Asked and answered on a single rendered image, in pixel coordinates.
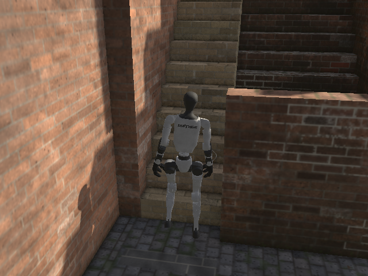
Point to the stairs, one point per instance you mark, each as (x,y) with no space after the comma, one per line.
(203,59)

